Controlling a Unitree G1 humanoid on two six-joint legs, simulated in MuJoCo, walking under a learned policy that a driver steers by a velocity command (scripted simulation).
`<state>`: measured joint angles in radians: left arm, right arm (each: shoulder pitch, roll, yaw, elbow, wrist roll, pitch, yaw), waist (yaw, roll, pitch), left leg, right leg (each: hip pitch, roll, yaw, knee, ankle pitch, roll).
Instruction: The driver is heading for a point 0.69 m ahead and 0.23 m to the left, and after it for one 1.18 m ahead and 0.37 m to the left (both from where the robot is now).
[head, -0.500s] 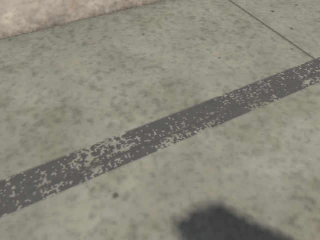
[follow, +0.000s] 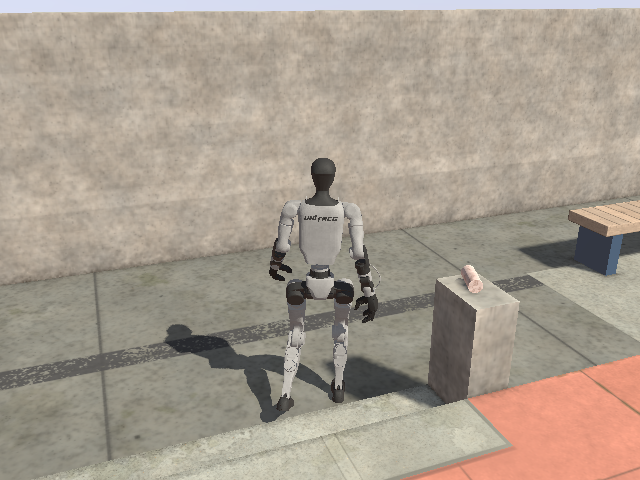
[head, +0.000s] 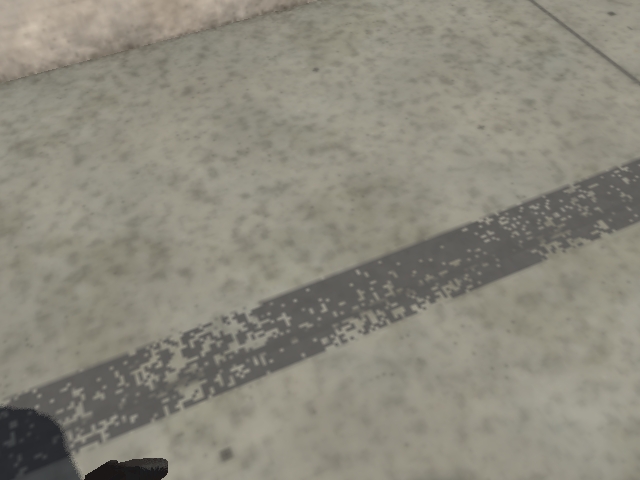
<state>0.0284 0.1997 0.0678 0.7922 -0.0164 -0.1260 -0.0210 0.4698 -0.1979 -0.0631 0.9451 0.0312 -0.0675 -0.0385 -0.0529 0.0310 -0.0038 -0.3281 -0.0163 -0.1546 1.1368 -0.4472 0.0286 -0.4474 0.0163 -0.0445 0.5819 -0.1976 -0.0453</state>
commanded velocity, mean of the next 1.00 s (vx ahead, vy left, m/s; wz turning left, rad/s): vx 0.49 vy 0.00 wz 0.54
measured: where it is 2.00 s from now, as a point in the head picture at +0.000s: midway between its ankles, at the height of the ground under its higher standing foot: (167, 304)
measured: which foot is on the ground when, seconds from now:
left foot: up 0.00-0.46, down 0.48-0.94, up 0.96-1.00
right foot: down 0.00-0.46, up 0.48-0.92, down 0.94-1.00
